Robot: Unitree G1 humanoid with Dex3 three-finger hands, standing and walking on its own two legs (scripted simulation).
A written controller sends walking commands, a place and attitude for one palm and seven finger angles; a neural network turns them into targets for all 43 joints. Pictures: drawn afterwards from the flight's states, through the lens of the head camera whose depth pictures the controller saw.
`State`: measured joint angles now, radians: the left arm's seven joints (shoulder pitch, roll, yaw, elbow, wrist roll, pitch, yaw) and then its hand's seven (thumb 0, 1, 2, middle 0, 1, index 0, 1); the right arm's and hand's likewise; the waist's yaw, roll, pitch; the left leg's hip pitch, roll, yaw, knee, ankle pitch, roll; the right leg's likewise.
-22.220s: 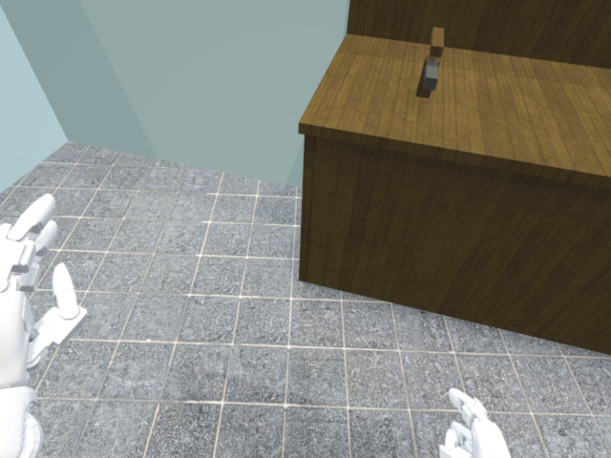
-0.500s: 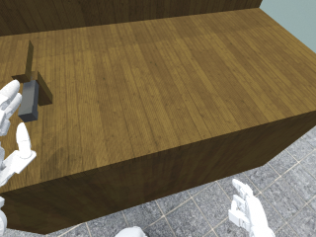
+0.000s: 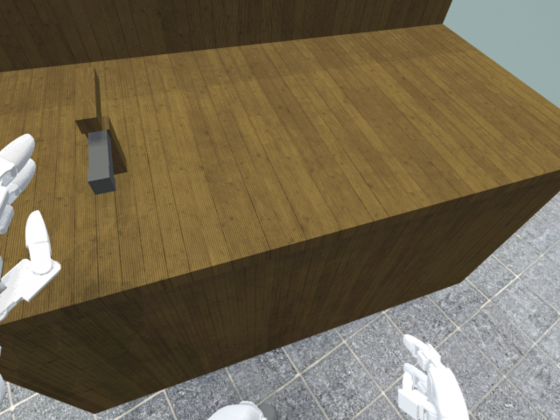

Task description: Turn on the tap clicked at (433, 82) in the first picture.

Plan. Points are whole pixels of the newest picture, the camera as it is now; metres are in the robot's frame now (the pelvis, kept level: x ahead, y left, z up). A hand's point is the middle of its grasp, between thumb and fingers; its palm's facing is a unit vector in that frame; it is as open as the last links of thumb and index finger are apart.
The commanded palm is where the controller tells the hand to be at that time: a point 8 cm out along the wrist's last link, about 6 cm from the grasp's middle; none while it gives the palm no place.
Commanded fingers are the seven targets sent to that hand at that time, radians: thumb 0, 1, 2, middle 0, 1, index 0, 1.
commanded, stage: come to a stop and stand still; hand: left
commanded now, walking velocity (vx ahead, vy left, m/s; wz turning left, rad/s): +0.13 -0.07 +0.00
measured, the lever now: (101, 180) +0.40 +0.29 +0.10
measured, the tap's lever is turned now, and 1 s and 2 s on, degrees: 0 0 0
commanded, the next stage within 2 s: look again from close up in 1.62 s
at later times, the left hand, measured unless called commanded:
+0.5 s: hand (0, 275) +0.20 +0.27 +0.20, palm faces +0.37 -0.75 -0.55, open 7.4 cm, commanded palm +0.15 +0.29 +0.18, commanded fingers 0.00 0.90 0.90 -0.20 -0.30 -0.20 -0.30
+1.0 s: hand (7, 230) +0.25 +0.29 +0.19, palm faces +0.38 -0.83 -0.40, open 7.4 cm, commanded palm +0.19 +0.31 +0.18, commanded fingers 0.00 0.90 0.90 -0.20 -0.30 -0.20 -0.30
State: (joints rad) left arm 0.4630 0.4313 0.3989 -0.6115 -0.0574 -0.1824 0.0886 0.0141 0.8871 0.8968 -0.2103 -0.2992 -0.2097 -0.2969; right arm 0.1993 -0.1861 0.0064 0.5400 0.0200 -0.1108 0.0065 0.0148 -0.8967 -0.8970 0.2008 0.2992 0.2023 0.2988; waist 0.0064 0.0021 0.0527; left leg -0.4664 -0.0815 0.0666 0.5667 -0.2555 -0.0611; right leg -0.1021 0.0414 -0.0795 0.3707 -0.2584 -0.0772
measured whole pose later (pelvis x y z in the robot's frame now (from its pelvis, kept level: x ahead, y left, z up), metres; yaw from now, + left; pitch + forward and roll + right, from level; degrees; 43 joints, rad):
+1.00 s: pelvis +0.02 +0.04 +0.01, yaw -2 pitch +0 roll -2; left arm 0.42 0.42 0.44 -0.50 -0.06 -0.27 0.11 0.01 0.88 0.90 -0.21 -0.30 -0.21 -0.30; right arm 0.14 -0.21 0.01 0.55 0.02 -0.13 -0.01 0.01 -0.90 -0.90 0.20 0.30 0.20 0.30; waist 0.02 -0.02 0.06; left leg -0.23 -0.05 0.02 0.50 -0.27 0.08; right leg -0.16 0.03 -0.06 0.40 -0.24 -0.01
